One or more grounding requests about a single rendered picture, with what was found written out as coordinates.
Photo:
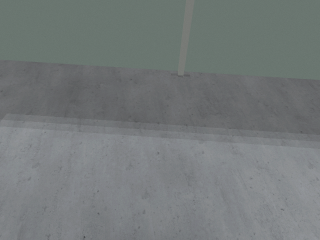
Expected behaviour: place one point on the panel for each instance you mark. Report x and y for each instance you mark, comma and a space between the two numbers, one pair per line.
189, 6

